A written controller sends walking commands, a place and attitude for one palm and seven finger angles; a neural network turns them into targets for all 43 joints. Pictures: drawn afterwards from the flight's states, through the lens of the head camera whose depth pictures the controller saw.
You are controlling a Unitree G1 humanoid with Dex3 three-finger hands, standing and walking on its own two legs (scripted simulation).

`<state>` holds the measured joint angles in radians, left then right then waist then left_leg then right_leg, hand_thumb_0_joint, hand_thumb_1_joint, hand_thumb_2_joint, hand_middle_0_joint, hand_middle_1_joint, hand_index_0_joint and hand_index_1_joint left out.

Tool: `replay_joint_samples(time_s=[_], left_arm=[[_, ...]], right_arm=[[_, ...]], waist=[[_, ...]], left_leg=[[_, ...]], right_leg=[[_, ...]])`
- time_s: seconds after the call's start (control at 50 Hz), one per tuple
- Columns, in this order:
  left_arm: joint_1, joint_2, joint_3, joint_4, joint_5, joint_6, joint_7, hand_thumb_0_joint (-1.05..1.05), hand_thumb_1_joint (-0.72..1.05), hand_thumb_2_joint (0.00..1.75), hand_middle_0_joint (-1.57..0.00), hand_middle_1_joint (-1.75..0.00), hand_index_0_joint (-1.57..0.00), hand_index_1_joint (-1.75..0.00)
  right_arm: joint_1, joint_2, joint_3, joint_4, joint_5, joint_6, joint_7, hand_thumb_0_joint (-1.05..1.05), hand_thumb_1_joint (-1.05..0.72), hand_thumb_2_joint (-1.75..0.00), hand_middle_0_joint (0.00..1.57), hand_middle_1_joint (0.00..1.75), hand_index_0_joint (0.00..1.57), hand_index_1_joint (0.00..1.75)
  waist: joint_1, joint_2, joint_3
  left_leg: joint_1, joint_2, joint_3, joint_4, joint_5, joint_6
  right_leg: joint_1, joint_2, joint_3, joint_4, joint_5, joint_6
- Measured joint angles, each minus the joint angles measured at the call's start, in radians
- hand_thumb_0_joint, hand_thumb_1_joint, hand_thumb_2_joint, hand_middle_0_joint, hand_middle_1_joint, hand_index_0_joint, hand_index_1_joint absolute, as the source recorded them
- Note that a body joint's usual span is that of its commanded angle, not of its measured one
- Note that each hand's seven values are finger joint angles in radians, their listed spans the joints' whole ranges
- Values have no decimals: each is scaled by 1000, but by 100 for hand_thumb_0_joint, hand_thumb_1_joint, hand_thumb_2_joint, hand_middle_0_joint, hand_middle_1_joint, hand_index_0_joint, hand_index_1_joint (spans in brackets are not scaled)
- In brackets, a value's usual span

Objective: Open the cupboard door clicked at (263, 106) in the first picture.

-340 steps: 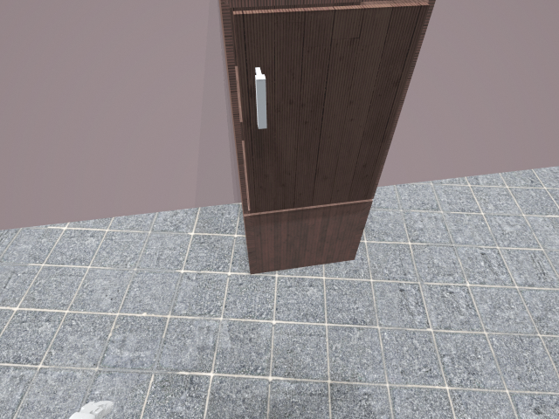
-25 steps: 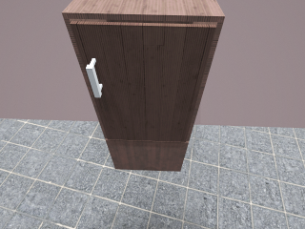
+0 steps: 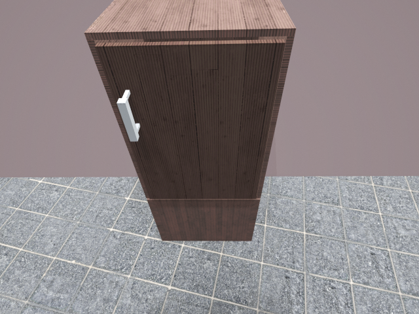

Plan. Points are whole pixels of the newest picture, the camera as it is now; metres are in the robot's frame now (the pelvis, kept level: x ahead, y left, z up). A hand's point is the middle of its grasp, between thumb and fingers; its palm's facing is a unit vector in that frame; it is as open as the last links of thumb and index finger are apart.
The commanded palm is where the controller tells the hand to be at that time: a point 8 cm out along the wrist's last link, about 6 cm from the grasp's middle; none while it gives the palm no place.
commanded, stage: come to a stop and stand still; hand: left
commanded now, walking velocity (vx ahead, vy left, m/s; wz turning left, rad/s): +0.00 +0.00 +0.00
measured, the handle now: (130, 116) +0.55 +0.24 +0.08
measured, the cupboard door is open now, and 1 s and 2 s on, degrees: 0 0 0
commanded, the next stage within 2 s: look again from close up in 0.82 s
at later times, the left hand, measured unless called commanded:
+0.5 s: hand out of the picture +0.06 +0.15 -0.15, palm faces -0.02 -0.97 -0.24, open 7.3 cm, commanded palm none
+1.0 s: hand out of the picture +0.05 +0.13 -0.16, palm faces +0.01 -0.97 -0.22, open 7.3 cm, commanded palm none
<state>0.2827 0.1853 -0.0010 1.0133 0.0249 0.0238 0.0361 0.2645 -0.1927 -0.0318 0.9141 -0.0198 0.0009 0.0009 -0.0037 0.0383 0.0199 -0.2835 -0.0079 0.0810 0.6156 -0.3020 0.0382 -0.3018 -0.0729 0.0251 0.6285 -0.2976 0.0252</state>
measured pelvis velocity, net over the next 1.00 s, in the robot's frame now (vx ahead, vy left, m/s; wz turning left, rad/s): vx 0.04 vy -0.05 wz -0.01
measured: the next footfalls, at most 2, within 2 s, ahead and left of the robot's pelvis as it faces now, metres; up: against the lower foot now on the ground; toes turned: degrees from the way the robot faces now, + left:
none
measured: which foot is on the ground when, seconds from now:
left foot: down 0.00-1.00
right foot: down 0.00-1.00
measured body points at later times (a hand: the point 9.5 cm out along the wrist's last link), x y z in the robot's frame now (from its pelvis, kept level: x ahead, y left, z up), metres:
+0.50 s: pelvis +0.02 -0.03 +0.01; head +0.04 -0.05 +0.46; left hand +0.06 +0.20 -0.13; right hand +0.01 -0.25 -0.16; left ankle +0.02 +0.10 -0.73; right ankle +0.03 -0.16 -0.73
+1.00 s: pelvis +0.04 -0.05 +0.01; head +0.06 -0.06 +0.46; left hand +0.06 +0.18 -0.14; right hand +0.05 -0.27 -0.15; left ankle +0.02 +0.10 -0.73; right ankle +0.03 -0.16 -0.73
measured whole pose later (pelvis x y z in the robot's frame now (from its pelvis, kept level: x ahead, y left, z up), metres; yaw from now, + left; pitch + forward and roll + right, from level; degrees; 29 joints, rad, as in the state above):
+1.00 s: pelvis +0.04 -0.05 +0.01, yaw +0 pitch +0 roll +1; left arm 0.24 0.16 0.00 1.11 0.01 -0.01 0.03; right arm 0.25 -0.16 -0.01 1.12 -0.02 -0.02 -0.02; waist 0.00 0.01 0.04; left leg -0.16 0.05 0.06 0.44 -0.26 -0.04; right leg -0.20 -0.01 0.00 0.49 -0.28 -0.01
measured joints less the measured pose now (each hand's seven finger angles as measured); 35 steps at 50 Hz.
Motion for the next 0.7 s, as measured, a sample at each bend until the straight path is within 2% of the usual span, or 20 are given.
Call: replay_joint_samples(time_s=[0.08,0.22,0.46,0.7], left_arm=[[-2,6,-4,-6,-1,-11,-3,1,91,90,-20,-30,-20,-30],[-13,7,-8,0,-3,-17,-7,1,91,90,-20,-30,-20,-30],[-46,-24,-14,42,-8,-26,-9,1,91,90,-20,-30,-20,-30],[-50,-23,-3,80,-10,-31,-6,1,92,90,-21,-30,-20,-30]], right_arm=[[1,-11,6,15,-2,3,1,1,-94,-90,20,29,20,30],[14,-17,16,55,-3,-8,2,1,-93,-90,20,29,20,30],[34,4,26,147,-1,-12,-7,1,-91,-90,20,29,20,30],[18,31,25,190,1,-16,-17,1,-91,-90,20,29,20,30]], waist=[[8,14,-16],[3,18,-17],[-8,-3,20],[-5,-17,27]], left_leg=[[29,-2,11,-47,19,-4],[55,1,16,-116,49,-14],[79,26,1,-150,54,-43],[99,49,-11,-160,45,-65]], right_leg=[[17,-1,12,-33,16,22],[29,4,16,-77,36,23],[53,29,-2,-104,34,0],[76,52,-16,-120,24,-21]])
